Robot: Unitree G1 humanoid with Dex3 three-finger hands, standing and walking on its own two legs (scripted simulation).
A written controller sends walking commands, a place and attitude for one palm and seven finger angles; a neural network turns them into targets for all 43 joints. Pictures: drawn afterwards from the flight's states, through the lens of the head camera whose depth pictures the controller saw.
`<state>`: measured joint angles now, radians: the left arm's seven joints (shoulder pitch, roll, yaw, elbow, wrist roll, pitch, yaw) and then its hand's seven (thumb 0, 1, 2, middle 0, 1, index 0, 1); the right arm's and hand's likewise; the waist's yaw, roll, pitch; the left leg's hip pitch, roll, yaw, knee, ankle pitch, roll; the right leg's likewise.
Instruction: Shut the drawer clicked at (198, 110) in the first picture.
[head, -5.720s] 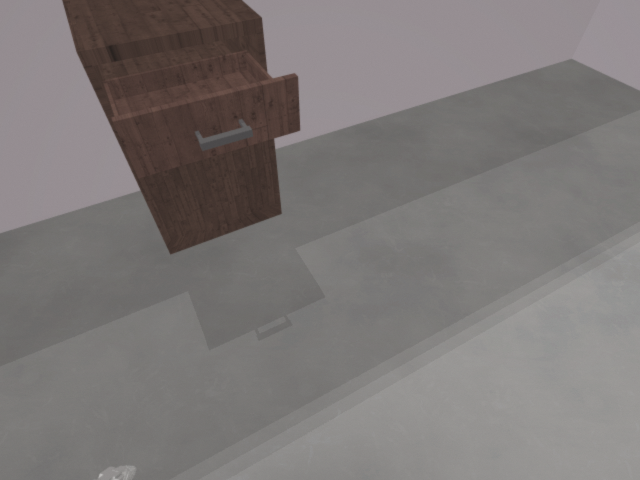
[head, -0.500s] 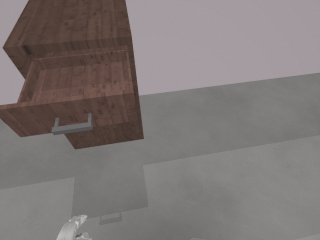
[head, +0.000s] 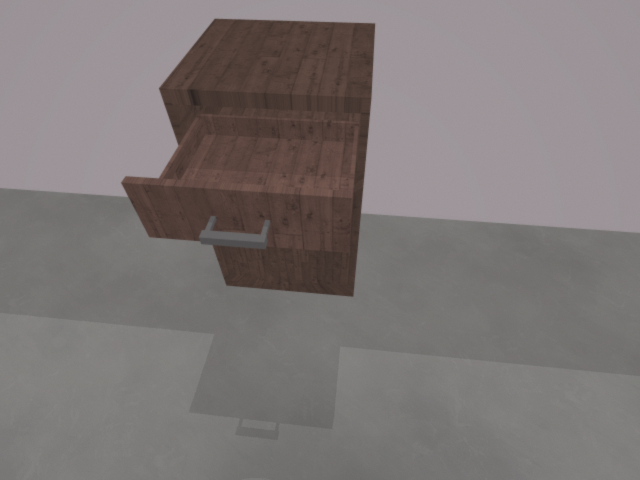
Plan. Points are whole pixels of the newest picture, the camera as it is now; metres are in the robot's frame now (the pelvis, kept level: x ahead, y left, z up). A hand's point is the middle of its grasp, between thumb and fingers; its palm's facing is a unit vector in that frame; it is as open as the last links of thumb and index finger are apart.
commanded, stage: take the last steps up to it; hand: left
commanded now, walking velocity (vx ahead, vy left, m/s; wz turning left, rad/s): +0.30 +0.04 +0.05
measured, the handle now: (236, 231) +0.56 +0.24 -0.09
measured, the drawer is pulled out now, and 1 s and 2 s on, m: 0.29 0.29 0.29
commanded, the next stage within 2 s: come to a stop and stand still in 0.62 s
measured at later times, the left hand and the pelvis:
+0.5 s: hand (174, 460) +0.17 +0.25 -0.18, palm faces +0.03 -0.99 -0.17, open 7.4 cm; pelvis +0.11 +0.07 -0.01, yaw +0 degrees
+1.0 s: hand (220, 371) +0.30 +0.21 -0.16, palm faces +0.03 -0.96 -0.28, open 7.2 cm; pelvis +0.23 +0.03 -0.01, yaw -2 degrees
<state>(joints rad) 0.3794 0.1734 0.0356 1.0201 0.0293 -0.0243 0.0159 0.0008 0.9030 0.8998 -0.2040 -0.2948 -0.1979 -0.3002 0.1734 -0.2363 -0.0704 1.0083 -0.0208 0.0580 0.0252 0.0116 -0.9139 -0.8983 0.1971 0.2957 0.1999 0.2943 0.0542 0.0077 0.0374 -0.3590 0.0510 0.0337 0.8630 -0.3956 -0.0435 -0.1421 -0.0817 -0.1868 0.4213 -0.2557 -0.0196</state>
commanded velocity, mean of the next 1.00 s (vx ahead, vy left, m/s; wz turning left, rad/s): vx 0.08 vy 0.03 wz -0.02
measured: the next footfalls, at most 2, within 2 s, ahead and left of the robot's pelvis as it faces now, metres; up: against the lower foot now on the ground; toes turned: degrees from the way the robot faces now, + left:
left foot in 0.12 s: +0.05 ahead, +0.14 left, +0.00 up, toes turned +6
right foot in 0.68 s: +0.32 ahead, -0.06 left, +0.00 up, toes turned -8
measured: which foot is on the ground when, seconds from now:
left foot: up 0.00-0.10, down 0.12-0.68, up 0.70-1.00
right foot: down 0.00-0.12, up 0.14-0.66, down 0.68-1.00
